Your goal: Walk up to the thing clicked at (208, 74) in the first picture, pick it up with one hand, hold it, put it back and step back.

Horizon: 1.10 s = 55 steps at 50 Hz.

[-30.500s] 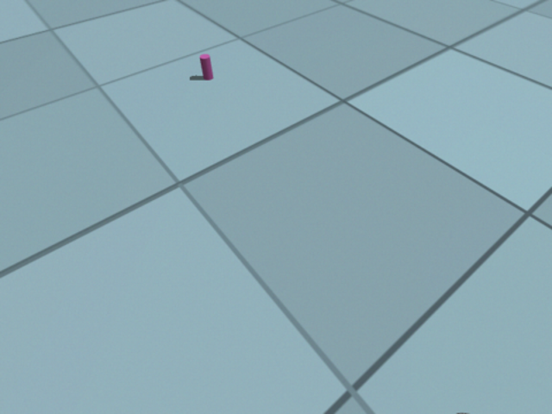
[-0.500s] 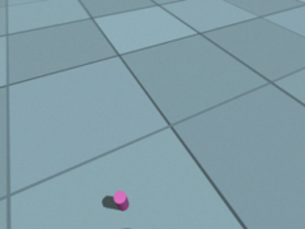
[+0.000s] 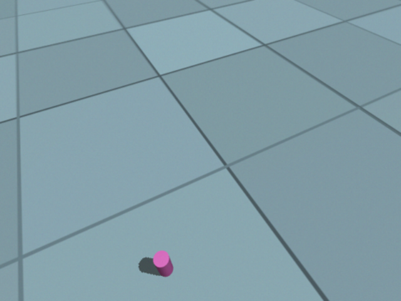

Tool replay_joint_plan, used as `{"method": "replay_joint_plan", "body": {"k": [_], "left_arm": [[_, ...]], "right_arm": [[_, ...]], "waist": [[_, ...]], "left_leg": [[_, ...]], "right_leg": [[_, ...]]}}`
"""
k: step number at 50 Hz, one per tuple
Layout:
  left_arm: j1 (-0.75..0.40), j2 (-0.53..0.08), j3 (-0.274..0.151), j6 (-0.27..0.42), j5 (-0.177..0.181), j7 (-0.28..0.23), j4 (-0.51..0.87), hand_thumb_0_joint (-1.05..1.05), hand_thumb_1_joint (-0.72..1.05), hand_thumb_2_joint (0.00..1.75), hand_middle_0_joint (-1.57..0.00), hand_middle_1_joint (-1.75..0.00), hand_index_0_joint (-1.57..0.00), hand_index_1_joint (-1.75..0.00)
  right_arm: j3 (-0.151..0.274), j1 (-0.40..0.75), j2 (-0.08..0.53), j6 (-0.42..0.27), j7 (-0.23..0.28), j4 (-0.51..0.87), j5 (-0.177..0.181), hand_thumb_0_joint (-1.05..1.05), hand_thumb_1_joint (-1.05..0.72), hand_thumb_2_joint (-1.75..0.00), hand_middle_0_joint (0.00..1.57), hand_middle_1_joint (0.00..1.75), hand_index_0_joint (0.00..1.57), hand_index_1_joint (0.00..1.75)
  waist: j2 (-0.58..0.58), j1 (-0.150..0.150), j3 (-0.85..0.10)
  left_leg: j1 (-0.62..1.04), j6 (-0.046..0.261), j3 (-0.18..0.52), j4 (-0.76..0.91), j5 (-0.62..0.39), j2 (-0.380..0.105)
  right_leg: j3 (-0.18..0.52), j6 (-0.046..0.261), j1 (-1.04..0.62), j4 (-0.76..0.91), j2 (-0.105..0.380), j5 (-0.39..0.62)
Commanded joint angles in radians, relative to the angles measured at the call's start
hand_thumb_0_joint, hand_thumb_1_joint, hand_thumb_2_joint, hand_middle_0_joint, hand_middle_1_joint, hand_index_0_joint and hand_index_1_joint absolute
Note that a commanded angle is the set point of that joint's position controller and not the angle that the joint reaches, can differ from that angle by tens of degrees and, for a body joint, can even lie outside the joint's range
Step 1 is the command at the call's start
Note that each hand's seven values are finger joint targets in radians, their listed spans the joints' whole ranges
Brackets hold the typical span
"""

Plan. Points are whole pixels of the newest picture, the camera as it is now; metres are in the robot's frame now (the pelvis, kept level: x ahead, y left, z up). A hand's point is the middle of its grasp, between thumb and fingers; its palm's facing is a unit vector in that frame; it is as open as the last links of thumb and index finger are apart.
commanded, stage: stand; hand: left
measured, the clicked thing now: (163, 264) +0.37 +0.21 -0.70
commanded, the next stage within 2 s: step back in 1.26 s
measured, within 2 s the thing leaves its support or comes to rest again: neither
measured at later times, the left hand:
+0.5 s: hand out of the picture +0.08 +0.25 -0.15, palm faces -0.02 -0.94 -0.35, open 7.4 cm
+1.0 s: hand out of the picture +0.10 +0.25 -0.15, palm faces -0.02 -0.94 -0.34, open 7.4 cm
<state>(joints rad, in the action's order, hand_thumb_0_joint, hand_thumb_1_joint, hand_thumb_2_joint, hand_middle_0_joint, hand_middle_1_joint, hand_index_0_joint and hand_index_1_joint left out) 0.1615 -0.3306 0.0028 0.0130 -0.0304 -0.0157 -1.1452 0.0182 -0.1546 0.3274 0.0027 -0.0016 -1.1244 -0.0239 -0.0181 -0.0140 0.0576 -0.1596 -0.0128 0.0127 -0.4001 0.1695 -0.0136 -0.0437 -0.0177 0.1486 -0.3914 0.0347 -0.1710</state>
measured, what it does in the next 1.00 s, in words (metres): stands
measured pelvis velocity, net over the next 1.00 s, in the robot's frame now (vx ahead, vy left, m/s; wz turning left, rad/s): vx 0.03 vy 0.00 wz -0.01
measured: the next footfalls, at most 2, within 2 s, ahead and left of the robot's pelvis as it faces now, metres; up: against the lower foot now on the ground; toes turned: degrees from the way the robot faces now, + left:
left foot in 1.60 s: +0.00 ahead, +0.14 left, +0.00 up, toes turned -1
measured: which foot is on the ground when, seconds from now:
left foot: down 0.00-1.00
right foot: down 0.00-1.00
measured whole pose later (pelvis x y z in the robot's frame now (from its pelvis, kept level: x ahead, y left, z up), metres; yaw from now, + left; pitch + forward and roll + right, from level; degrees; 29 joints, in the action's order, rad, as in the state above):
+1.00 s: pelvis +0.03 +0.00 +0.00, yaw -1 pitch -2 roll +0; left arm 0.10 -0.33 -0.01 0.01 -0.02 0.00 -1.16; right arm 0.00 -0.11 0.34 -0.01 0.00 -1.15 -0.02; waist -0.01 -0.01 0.05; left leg -0.11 -0.02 0.00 -0.32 0.17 -0.02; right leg -0.04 -0.01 0.11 -0.32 0.03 -0.17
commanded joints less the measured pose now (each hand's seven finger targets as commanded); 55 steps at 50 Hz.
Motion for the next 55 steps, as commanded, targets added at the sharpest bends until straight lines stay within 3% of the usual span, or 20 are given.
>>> {"method": "replay_joint_plan", "body": {"k": [1, 9, 21, 31, 49, 55], "left_arm": [[-0.059, -0.205, -0.043, 0.024, 0.009, -0.010, 0.049, 0.00, 0.90, 0.90, -0.20, -0.30, -0.20, -0.30], [-0.061, -0.203, -0.043, 0.016, 0.008, -0.005, 0.032, 0.00, 0.90, 0.90, -0.20, -0.30, -0.20, -0.30], [-0.089, -0.204, -0.045, 0.021, 0.013, -0.003, 0.029, 0.00, 0.90, 0.90, -0.20, -0.30, -0.20, -0.30], [-0.094, -0.205, -0.048, 0.018, 0.013, -0.003, 0.028, 0.00, 0.90, 0.90, -0.20, -0.30, -0.20, -0.30], [-0.092, -0.203, -0.049, 0.017, 0.014, 0.002, 0.035, 0.00, 0.90, 0.90, -0.20, -0.30, -0.20, -0.30], [-0.097, -0.207, -0.050, 0.021, 0.017, 0.000, 0.040, 0.00, 0.90, 0.90, -0.20, -0.30, -0.20, -0.30]], "right_arm": [[0.029, 0.039, 0.180, -0.017, 0.011, 0.047, 0.001, 0.00, -0.90, -0.90, 0.20, 0.30, 0.20, 0.30], [0.026, 0.052, 0.201, -0.020, 0.015, 0.038, 0.005, 0.00, -0.90, -0.90, 0.20, 0.30, 0.20, 0.30], [0.020, 0.055, 0.202, -0.029, 0.018, 0.025, 0.005, 0.00, -0.90, -0.90, 0.20, 0.30, 0.20, 0.30], [0.021, 0.073, 0.209, -0.031, 0.020, 0.024, 0.006, 0.00, -0.90, -0.90, 0.20, 0.30, 0.20, 0.30], [0.021, 0.088, 0.213, -0.027, 0.016, 0.024, 0.009, 0.00, -0.90, -0.90, 0.20, 0.30, 0.20, 0.30], [0.023, 0.089, 0.218, -0.029, 0.017, 0.028, 0.009, 0.00, -0.90, -0.90, 0.20, 0.30, 0.20, 0.30]], "waist": [[0.010, 0.010, -0.018], [-0.007, 0.002, -0.017], [0.026, 0.009, -0.069], [0.019, 0.011, -0.076], [-0.005, 0.010, -0.059], [0.013, 0.010, -0.087]], "left_leg": [[-0.021, 0.036, 0.091, 0.096, 0.059, -0.084], [-0.054, 0.031, 0.104, 0.133, 0.095, -0.092], [0.028, 0.030, 0.088, 0.120, -0.075, -0.105], [0.049, 0.029, 0.079, 0.126, -0.116, -0.112], [0.031, 0.021, 0.077, 0.142, -0.048, -0.108], [0.061, 0.025, 0.078, 0.125, -0.143, -0.115]], "right_leg": [[0.125, 0.029, 0.012, 0.129, 0.103, -0.103], [0.105, 0.028, -0.018, 0.107, 0.089, -0.070], [0.106, 0.026, -0.044, 0.110, 0.104, 0.069], [0.102, 0.025, -0.059, 0.111, 0.107, 0.122], [0.102, 0.028, -0.055, 0.133, 0.104, 0.067], [0.094, 0.029, -0.069, 0.117, 0.106, 0.129]]}}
